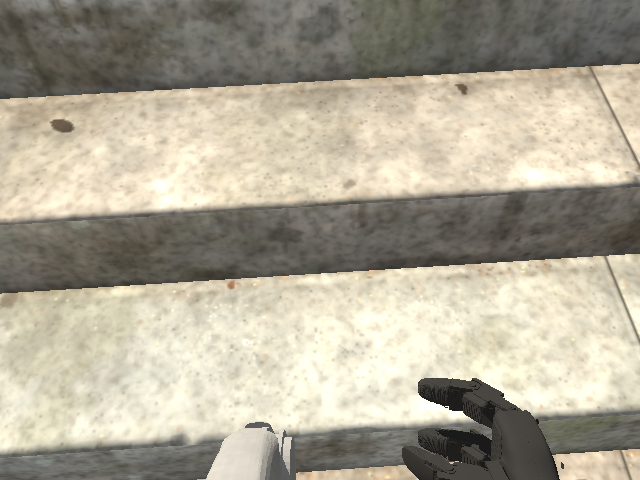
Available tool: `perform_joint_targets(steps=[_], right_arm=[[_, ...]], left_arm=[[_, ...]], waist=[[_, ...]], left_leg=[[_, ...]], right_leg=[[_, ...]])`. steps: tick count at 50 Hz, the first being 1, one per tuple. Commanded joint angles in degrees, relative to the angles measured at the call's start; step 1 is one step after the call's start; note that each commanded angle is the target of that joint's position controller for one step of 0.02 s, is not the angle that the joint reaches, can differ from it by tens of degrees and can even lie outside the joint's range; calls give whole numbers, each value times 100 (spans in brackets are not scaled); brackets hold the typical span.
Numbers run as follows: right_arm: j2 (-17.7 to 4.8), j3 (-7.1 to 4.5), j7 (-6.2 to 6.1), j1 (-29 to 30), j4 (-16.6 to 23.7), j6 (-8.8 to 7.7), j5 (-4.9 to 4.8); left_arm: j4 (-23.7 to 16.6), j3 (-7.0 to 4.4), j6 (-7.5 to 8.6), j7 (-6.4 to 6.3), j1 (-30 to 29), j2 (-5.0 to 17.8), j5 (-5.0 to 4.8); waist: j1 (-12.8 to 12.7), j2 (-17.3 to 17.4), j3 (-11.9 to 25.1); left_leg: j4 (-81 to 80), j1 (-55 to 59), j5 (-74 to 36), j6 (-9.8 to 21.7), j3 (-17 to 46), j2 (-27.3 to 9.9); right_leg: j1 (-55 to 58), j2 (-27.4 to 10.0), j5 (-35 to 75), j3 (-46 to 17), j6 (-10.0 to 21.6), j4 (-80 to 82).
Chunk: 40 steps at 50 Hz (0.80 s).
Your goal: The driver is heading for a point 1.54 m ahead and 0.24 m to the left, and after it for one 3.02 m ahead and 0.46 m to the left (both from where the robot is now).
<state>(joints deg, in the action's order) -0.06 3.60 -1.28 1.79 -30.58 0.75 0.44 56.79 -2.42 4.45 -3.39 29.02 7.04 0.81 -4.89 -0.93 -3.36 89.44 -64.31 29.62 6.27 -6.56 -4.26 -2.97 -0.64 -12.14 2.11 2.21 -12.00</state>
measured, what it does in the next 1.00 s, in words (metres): climbs: left foot 0.18 m higher, then right foot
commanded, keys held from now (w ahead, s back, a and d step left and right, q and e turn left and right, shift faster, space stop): no key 1.00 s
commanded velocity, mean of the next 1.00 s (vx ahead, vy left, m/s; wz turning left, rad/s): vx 0.02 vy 0.00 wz -0.01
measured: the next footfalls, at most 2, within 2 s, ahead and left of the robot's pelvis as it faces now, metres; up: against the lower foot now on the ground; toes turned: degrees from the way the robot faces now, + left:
left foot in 0.02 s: +0.20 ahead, +0.13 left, +0.18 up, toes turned +1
right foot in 0.56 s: +0.23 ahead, -0.10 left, +0.18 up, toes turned -4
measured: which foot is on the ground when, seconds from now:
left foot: up 0.00-0.00, down 0.02-1.00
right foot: down 0.00-0.04, up 0.06-0.54, down 0.56-1.00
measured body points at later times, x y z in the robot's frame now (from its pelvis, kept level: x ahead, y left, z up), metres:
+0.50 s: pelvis +0.11 +0.02 +0.13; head +0.14 +0.02 +0.58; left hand +0.23 +0.23 +0.00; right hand +0.15 -0.20 -0.02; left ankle +0.15 +0.11 -0.57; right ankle +0.19 -0.11 -0.53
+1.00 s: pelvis +0.18 -0.01 +0.17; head +0.18 -0.01 +0.62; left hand +0.18 +0.20 +0.03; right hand +0.17 -0.23 +0.02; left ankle +0.16 +0.13 -0.57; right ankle +0.19 -0.10 -0.57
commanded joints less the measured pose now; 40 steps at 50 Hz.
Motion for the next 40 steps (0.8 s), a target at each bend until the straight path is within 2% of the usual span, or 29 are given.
perform_joint_targets(steps=[1, 2, 3, 4, 5, 6, 7, 8, 9, 11, 14, 15, 16, 19, 20, 21, 23, 24, 25, 26, 27, 28, 29, 30, 31, 33, 36, 38, 40], right_arm=[[-351, -205, -15, -1186, -226, -37, -209], [-722, -352, -68, -1884, -442, -80, -151], [-994, -465, -169, -2214, -627, -156, -68], [-1244, -570, -294, -2386, -557, 39, 55], [-1391, -639, -334, -1594, -541, 132, 112], [-1477, -720, -296, -953, -610, 144, 126], [-1185, -655, -292, -689, -836, 84, 57], [-908, -578, -277, -665, -1105, -9, 19], [-727, -522, -245, -698, -1299, -105, 77], [-620, -499, -145, -892, -1564, -295, 138], [-940, -614, -19, -1312, -1912, -535, 84], [-1076, -662, -10, -1482, -2012, -554, 81], [-971, -647, -53, -1511, -1999, -542, 64], [-1078, -717, -178, -1736, -2050, -542, 33], [-1235, -757, -210, -1829, -2039, -479, 24], [-1205, -724, -334, -1600, -1899, -442, 88], [-1515, -842, -445, -1793, -1815, -295, 266], [-1569, -878, -397, -1934, -1731, -258, 317], [-1582, -886, -339, -1978, -1825, -243, 293], [-1436, -841, -259, -1985, -1919, -258, 197], [-1223, -793, -186, -2118, -2096, -240, 200], [-887, -714, -114, -2245, -2175, -232, 179], [-881, -736, -59, -2376, -1976, -213, -57], [-996, -774, -65, -2618, -2164, -167, -100], [-969, -766, -55, -2614, -2221, -160, -111], [-858, -711, -46, -2631, -2336, -206, 8], [-1060, -723, -113, -2723, -2462, -217, 39], [-981, -690, -117, -2741, -2547, -264, -28], [-1085, -719, -87, -2681, -2552, -267, -10]], left_arm=[[-498, -190, 95, 85, 117, 1113, -176], [-522, -223, 223, 238, 1, 1330, -238], [-663, -178, 245, 433, 148, 1099, -321], [-764, -273, 135, 522, -338, 1289, -231], [-928, -256, -8, 550, -626, 787, -42], [-1187, -197, -126, 503, -795, 374, 121], [-1416, -137, -225, 379, -850, 165, 225], [-1470, -99, -284, 220, -743, 120, 287], [-1429, -62, -318, 114, -504, 51, 324], [-1414, -1, -347, 19, -296, -41, 284], [-1453, 28, -434, 3, -540, -46, 162], [-1548, 48, -461, 2, -623, -52, 216], [-1602, 42, -488, -8, -749, 13, 268], [-1805, 9, -517, 32, -1317, 145, 258], [-1788, 11, -522, 77, -1255, 193, 190], [-1872, 79, -529, 118, -1411, 54, 97], [-1865, 102, -572, 228, -1633, 51, -79], [-1548, 63, -619, 240, -1401, 119, -207], [-1333, 19, -633, 197, -867, 120, -267], [-1125, 35, -534, 161, -391, -54, -204], [-971, 46, -451, 143, -271, -108, -108], [-999, 44, -285, 140, -192, 61, 51], [-1198, 113, -227, 70, -491, 156, 108], [-1233, 138, -225, 34, -594, 35, 103], [-1233, 135, -220, 8, -774, 88, 94], [-1141, 106, -240, -17, -839, 201, 28], [-959, -8, -223, 1, -425, 324, -38], [-858, 8, -200, 13, -300, 235, -23], [-798, 5, -190, 21, -162, 248, 20]], waist=[[672, -712, 1792], [1089, -854, 2189], [1064, 74, 2426], [1458, 881, 2548], [1177, 1200, 2082], [756, 818, 1260], [394, 434, 511], [158, 114, -34], [-10, -22, -130], [-82, 285, 44], [34, 297, 211], [-12, 378, 228], [26, 292, 296], [267, 407, 443], [305, 592, 551], [232, 764, 522], [555, 843, 586], [767, 853, 804], [676, 947, 742], [420, 650, 780], [366, 234, 572], [321, -466, 420], [560, -1649, 509], [552, -1458, 531], [645, -1106, 356], [789, -562, 53], [586, -128, -95], [521, 30, -115], [508, 119, 2]], left_leg=[[-1776, 3901, -165, 257, -735, 864], [-2606, 4763, -707, 340, -139, 822], [-3047, 5807, -1197, 891, 1952, -238], [-5087, 5237, -141, 1368, 3940, -908], [-6279, 4313, 821, 1590, 5089, -1190], [-6457, 3467, 871, 1414, 4765, -1251], [-5983, 2699, 1128, 1115, 3926, -1204], [-5553, 2121, 1030, 765, 3105, -987], [-5288, 1953, 714, 567, 2515, -799], [-5317, 2244, -104, 547, 2184, -769], [-5462, 3010, -614, 495, 1959, -771], [-5506, 3343, -557, 439, 1781, -712], [-5554, 3468, -823, 381, 1842, -780], [-5722, 4028, -1116, 632, 2011, -955], [-5973, 4308, -1383, 810, 1928, -915], [-6259, 4321, -1471, 648, 1946, -944], [-6491, 4411, -1062, 546, 1839, -813], [-6795, 4225, -1410, 580, 1631, -935], [-6697, 3862, -1515, 600, 1674, -1064], [-6452, 3598, -1407, 451, 1388, -833], [-5939, 3492, -858, 270, 1090, -465], [-4857, 3294, -629, -19, 719, -102], [-4648, 3268, -418, -376, 535, 104], [-4393, 3935, -476, -492, 743, 31], [-4609, 4197, -701, -520, 810, 32], [-5787, 4620, -1230, -497, 688, 107], [-6701, 4728, -1599, -428, 834, 39], [-6894, 4556, -1730, -453, 861, -36], [-7020, 4656, -1886, -403, 875, -79]], right_leg=[[-77, -1234, 8663, -134, 863, -738], [-93, -1154, 8683, -32, 633, -1688], [-1737, -696, 6934, -101, 143, -2868], [-1782, 119, 2761, -70, 67, -4655], [-2360, 313, 151, -966, 31, -6717], [-2930, 386, 130, -1279, -33, -8039], [-3304, 254, 441, -1148, 48, -8362], [-3519, 254, 446, -1025, 134, -8376], [-3582, 315, 505, -1067, 159, -8366], [-3957, 485, 800, -1090, 222, -9180], [-4728, 546, 924, -1058, 126, -9541], [-4976, 383, 910, -1049, 42, -9144], [-4950, 240, 1088, -1173, -69, -8786], [-5250, -46, 1246, -837, -255, -8445], [-5140, -121, 925, -397, -289, -7905], [-4647, -532, 391, -565, -322, -6372], [-3660, -464, -1065, 25, -288, -4624], [-2577, -270, -1747, 386, -167, -4128], [-1720, -167, -1045, 493, -21, -3792], [-898, 1, -424, 567, 102, -2905], [-603, 45, -230, 353, 84, -2024], [-458, -755, -95, -941, 64, -1207], [-889, -1638, 67, -2345, 666, -495], [-1445, -1822, -630, -2736, 1058, -34], [-1655, -1637, -1421, -2425, 1061, 59], [-1669, -1052, -2007, -1593, 594, -74], [-1242, -622, -1058, -954, 217, -278], [-756, -541, -366, -750, 178, -412], [-504, -509, 169, -624, 223, -565]])
Keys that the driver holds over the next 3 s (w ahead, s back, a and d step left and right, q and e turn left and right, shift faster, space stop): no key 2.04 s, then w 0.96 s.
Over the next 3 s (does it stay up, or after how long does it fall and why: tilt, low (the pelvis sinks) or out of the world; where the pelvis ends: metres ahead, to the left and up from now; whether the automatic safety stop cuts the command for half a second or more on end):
stays up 0.50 -0.02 0.30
